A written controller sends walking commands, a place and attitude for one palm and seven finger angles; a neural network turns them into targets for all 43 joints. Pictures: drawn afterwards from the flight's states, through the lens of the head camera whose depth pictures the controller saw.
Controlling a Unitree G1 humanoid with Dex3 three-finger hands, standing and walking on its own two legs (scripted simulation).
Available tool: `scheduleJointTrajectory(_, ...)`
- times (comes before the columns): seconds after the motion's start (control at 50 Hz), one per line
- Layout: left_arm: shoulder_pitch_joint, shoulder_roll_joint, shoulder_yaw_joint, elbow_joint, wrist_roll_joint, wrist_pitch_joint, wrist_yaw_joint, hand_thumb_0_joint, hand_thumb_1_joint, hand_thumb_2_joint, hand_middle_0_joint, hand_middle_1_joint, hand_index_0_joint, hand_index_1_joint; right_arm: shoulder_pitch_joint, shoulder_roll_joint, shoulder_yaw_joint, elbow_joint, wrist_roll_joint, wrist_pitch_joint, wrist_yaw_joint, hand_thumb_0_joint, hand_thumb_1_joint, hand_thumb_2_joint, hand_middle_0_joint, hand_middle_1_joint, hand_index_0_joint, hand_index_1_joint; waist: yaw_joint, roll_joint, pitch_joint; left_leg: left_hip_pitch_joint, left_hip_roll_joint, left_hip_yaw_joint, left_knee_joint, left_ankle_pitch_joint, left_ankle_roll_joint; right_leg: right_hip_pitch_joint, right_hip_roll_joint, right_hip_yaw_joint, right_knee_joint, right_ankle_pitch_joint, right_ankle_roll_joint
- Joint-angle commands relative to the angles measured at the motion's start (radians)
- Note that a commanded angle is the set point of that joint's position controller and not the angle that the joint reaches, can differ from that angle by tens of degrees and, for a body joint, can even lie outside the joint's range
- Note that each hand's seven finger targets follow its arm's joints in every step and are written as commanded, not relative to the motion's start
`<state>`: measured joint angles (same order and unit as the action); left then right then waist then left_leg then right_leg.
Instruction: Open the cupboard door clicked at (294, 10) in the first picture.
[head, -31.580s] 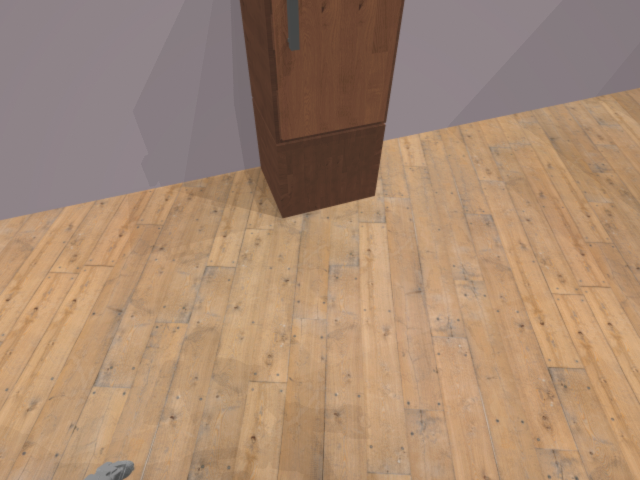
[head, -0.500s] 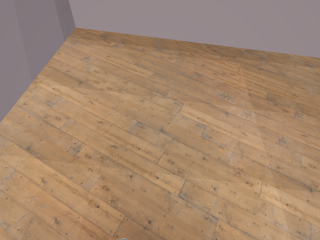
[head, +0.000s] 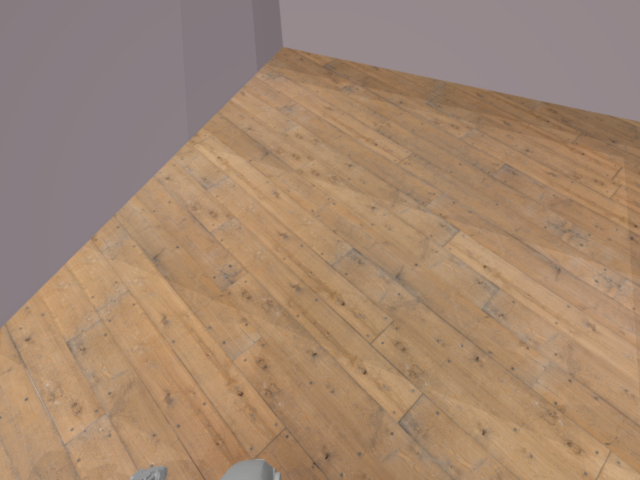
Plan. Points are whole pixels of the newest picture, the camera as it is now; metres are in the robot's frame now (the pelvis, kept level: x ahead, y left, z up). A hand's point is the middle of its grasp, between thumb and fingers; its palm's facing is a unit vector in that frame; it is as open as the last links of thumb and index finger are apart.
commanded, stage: turn to face it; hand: left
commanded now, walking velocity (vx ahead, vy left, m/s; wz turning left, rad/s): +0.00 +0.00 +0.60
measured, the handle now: out of the picture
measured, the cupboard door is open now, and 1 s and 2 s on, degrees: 39 39 39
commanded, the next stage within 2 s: none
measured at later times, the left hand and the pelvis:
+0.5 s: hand out of the picture +0.02 +0.19 -0.16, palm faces +0.34 -0.89 -0.31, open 7.4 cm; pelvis +0.02 -0.04 -0.01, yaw +19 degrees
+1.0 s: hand out of the picture +0.00 +0.20 -0.16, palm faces +0.59 -0.77 -0.26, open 7.4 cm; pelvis +0.03 -0.04 +0.00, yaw +37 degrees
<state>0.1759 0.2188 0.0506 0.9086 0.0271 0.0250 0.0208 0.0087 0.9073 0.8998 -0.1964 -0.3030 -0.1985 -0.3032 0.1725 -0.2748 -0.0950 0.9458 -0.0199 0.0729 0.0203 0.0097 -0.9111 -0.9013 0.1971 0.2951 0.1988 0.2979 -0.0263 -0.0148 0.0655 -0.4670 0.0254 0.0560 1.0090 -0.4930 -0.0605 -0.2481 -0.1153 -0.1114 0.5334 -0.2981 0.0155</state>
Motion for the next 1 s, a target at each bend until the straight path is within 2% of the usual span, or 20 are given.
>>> scheduleJointTrajectory(0.0, 0.085, 0.216, 0.053, -0.046, 0.004, -0.033, 0.006, 0.000, 0.900, 0.900, -0.200, -0.300, -0.200, -0.300, -0.099, -0.011, 0.022, -0.116, 0.012, -0.038, 0.010, 0.000, -0.900, -0.900, 0.200, 0.300, 0.200, 0.300, 0.067, -0.171, -0.097, 0.017, -0.014, 0.064, -0.263, 0.017, -0.001, 0.191, -0.229, 0.090, -0.076, 0.629, -0.115)
scheduleJointTrajectory(0.06, 0.065, 0.231, 0.058, -0.049, -0.010, -0.031, -0.001, 0.000, 0.900, 0.900, -0.200, -0.300, -0.200, -0.300, -0.006, -0.051, 0.016, -0.101, 0.007, -0.046, 0.006, 0.000, -0.900, -0.900, 0.200, 0.300, 0.200, 0.300, 0.010, -0.138, -0.154, 0.219, -0.030, 0.070, -0.515, 0.242, 0.019, 0.132, -0.207, 0.018, 0.071, 0.606, -0.045)
scheduleJointTrajectory(0.08, 0.051, 0.208, 0.052, -0.066, -0.017, -0.028, -0.005, 0.000, 0.900, 0.900, -0.200, -0.300, -0.200, -0.300, 0.059, -0.111, 0.000, -0.087, 0.003, -0.051, 0.002, 0.000, -0.900, -0.900, 0.200, 0.300, 0.200, 0.300, -0.026, -0.020, -0.204, 0.391, 0.047, -0.013, -0.571, 0.432, 0.051, 0.003, -0.178, -0.029, 0.195, 0.450, 0.005)
scheduleJointTrajectory(0.1, 0.036, 0.141, 0.035, -0.100, -0.022, -0.021, -0.011, 0.000, 0.900, 0.900, -0.200, -0.300, -0.200, -0.300, 0.108, -0.213, -0.027, -0.091, -0.004, -0.056, -0.004, 0.000, -0.900, -0.900, 0.200, 0.300, 0.200, 0.300, -0.054, 0.265, -0.221, 0.531, 0.316, -0.383, -0.602, 0.749, 0.183, -0.273, -0.034, -0.064, 0.410, -0.141, 0.082)
scheduleJointTrajectory(0.12, -0.035, 0.126, 0.026, -0.132, -0.016, -0.010, -0.005, 0.000, 0.900, 0.900, -0.200, -0.300, -0.200, -0.300, 0.163, -0.265, -0.038, -0.075, -0.005, -0.047, -0.017, 0.000, -0.900, -0.900, 0.200, 0.300, 0.200, 0.300, -0.083, 0.282, -0.218, 0.518, 0.417, -0.485, -0.606, 0.955, 0.308, -0.363, 0.004, 0.039, 0.561, -0.385, 0.084)
scheduleJointTrajectory(0.16, -0.063, 0.132, 0.034, -0.134, -0.008, 0.000, -0.003, 0.000, 0.900, 0.900, -0.200, -0.300, -0.200, -0.300, 0.092, -0.235, -0.028, -0.094, -0.012, -0.052, -0.026, 0.000, -0.900, -0.900, 0.200, 0.300, 0.200, 0.300, -0.049, 0.173, -0.147, 0.351, 0.347, -0.420, -0.647, 0.611, 0.290, -0.347, -0.005, 0.100, 0.610, -0.272, 0.068)
scheduleJointTrajectory(0.22, -0.019, 0.126, 0.037, -0.097, -0.011, 0.006, -0.014, 0.000, 0.900, 0.900, -0.200, -0.300, -0.200, -0.300, -0.030, -0.189, -0.014, -0.117, -0.011, -0.053, -0.035, 0.000, -0.900, -0.900, 0.200, 0.300, 0.200, 0.300, 0.003, 0.270, -0.098, 0.270, 0.218, -0.281, -0.616, 0.599, 0.209, -0.268, 0.024, 0.097, 0.488, -0.191, 0.071)
scheduleJointTrajectory(0.28, 0.035, 0.113, 0.034, -0.079, -0.020, -0.001, -0.016, 0.000, 0.900, 0.900, -0.200, -0.300, -0.200, -0.300, -0.053, -0.196, -0.018, -0.127, -0.011, -0.046, -0.036, 0.000, -0.900, -0.900, 0.200, 0.300, 0.200, 0.300, 0.023, 0.206, -0.131, 0.218, 0.189, -0.283, -0.569, 0.595, 0.193, -0.098, 0.077, 0.060, 0.245, -0.174, 0.061)
scheduleJointTrajectory(0.32, 0.150, 0.135, 0.046, -0.051, -0.015, -0.013, -0.014, 0.000, 0.900, 0.900, -0.200, -0.300, -0.200, -0.300, -0.115, -0.173, -0.019, -0.146, 0.000, -0.038, -0.034, 0.000, -0.900, -0.900, 0.200, 0.300, 0.200, 0.300, 0.084, 0.101, -0.135, 0.081, 0.118, -0.257, -0.471, 0.398, 0.136, 0.097, 0.082, 0.049, -0.043, 0.027, 0.056)
scheduleJointTrajectory(0.36, 0.161, 0.291, 0.070, -0.066, 0.006, -0.026, 0.002, 0.000, 0.900, 0.900, -0.200, -0.300, -0.200, -0.300, -0.131, -0.062, -0.004, -0.187, 0.012, -0.037, -0.017, 0.000, -0.900, -0.900, 0.200, 0.300, 0.200, 0.300, 0.105, -0.373, -0.080, -0.154, -0.088, -0.064, 0.003, -0.128, 0.018, 0.122, -0.363, 0.542, -0.339, 0.066, -0.118)
scheduleJointTrajectory(0.4, 0.052, 0.222, 0.057, -0.101, 0.000, -0.026, 0.010, 0.000, 0.900, 0.900, -0.200, -0.300, -0.200, -0.300, -0.092, -0.077, -0.011, -0.170, 0.005, -0.027, -0.005, 0.000, -0.900, -0.900, 0.200, 0.300, 0.200, 0.300, 0.038, -0.188, -0.062, -0.105, -0.005, -0.118, 0.197, -0.053, 0.035, -0.003, -0.328, 0.383, -0.293, 0.045, -0.166)
scheduleJointTrajectory(0.46, 0.031, 0.162, 0.038, -0.103, -0.001, -0.028, 0.010, 0.000, 0.900, 0.900, -0.200, -0.300, -0.200, -0.300, -0.100, -0.051, 0.002, -0.131, 0.003, -0.018, 0.004, 0.000, -0.900, -0.900, 0.200, 0.300, 0.200, 0.300, 0.027, -0.263, -0.069, -0.093, 0.009, -0.046, 0.129, -0.003, 0.001, 0.085, -0.205, 0.162, -0.184, 0.419, -0.127)
scheduleJointTrajectory(0.56, 0.108, 0.207, 0.057, -0.074, 0.004, -0.032, 0.010, 0.000, 0.900, 0.900, -0.200, -0.300, -0.200, -0.300, -0.149, -0.004, 0.024, -0.140, 0.013, -0.031, 0.013, 0.000, -0.900, -0.900, 0.200, 0.300, 0.200, 0.300, 0.074, -0.179, -0.116, 0.022, -0.017, 0.044, -0.241, 0.013, 0.004, 0.206, -0.231, 0.093, -0.098, 0.571, -0.124)
scheduleJointTrajectory(0.62, 0.095, 0.215, 0.063, -0.065, -0.006, -0.028, 0.001, 0.000, 0.900, 0.900, -0.200, -0.300, -0.200, -0.300, -0.073, -0.027, 0.020, -0.123, 0.010, -0.039, 0.009, 0.000, -0.900, -0.900, 0.200, 0.300, 0.200, 0.300, 0.038, -0.159, -0.130, 0.179, -0.031, 0.058, -0.469, 0.179, 0.021, 0.149, -0.217, 0.023, 0.002, 0.508, -0.066)
scheduleJointTrajectory(0.64, 0.074, 0.207, 0.062, -0.073, -0.013, -0.024, -0.002, 0.000, 0.900, 0.900, -0.200, -0.300, -0.200, -0.300, -0.018, -0.060, 0.011, -0.109, 0.008, -0.043, 0.008, 0.000, -0.900, -0.900, 0.200, 0.300, 0.200, 0.300, 0.001, -0.095, -0.147, 0.307, -0.008, 0.022, -0.567, 0.302, 0.036, 0.050, -0.206, -0.005, 0.087, 0.417, -0.025)
scheduleJointTrajectory(0.68, 0.006, 0.102, 0.033, -0.138, -0.019, -0.010, -0.007, 0.000, 0.900, 0.900, -0.200, -0.300, -0.200, -0.300, 0.105, -0.246, -0.036, -0.096, -0.005, -0.045, -0.012, 0.000, -0.900, -0.900, 0.200, 0.300, 0.200, 0.300, -0.070, 0.348, -0.177, 0.492, 0.394, -0.509, -0.658, 0.817, 0.274, -0.351, -0.004, -0.027, 0.488, -0.382, 0.093)
scheduleJointTrajectory(0.7, -0.061, 0.135, 0.033, -0.158, -0.011, 0.000, -0.002, 0.000, 0.900, 0.900, -0.200, -0.300, -0.200, -0.300, 0.139, -0.237, -0.033, -0.078, -0.007, -0.041, -0.019, 0.000, -0.900, -0.900, 0.200, 0.300, 0.200, 0.300, -0.078, 0.206, -0.153, 0.450, 0.405, -0.466, -0.633, 0.791, 0.315, -0.362, -0.017, 0.083, 0.578, -0.339, 0.074)
scheduleJointTrajectory(0.78, -0.026, 0.120, 0.042, -0.101, -0.009, 0.006, -0.009, 0.000, 0.900, 0.900, -0.200, -0.300, -0.200, -0.300, 0.007, -0.165, -0.010, -0.106, -0.005, -0.059, -0.041, 0.000, -0.900, -0.900, 0.200, 0.300, 0.200, 0.300, -0.002, 0.200, -0.127, 0.342, 0.227, -0.331, -0.637, 0.665, 0.231, -0.328, 0.012, 0.125, 0.601, -0.143, 0.073)
scheduleJointTrajectory(0.9, -0.053, 0.106, 0.034, -0.109, -0.014, 0.004, -0.014, 0.000, 0.900, 0.900, -0.200, -0.300, -0.200, -0.300, 0.025, -0.170, -0.016, -0.092, -0.009, -0.056, -0.039, 0.000, -0.900, -0.900, 0.200, 0.300, 0.200, 0.300, -0.003, 0.174, -0.123, 0.299, 0.186, -0.351, -0.636, 0.585, 0.218, -0.198, 0.069, 0.098, 0.338, -0.148, 0.070)
scheduleJointTrajectory(0.98, 0.040, 0.114, 0.040, -0.085, -0.020, -0.005, -0.008, 0.000, 0.900, 0.900, -0.200, -0.300, -0.200, -0.300, -0.033, -0.168, -0.024, -0.107, -0.002, -0.042, -0.034, 0.000, -0.900, -0.900, 0.200, 0.300, 0.200, 0.300, 0.046, 0.166, -0.124, 0.144, 0.137, -0.382, -0.576, 0.500, 0.177, 0.053, 0.115, 0.071, 0.032, -0.009, 0.054)
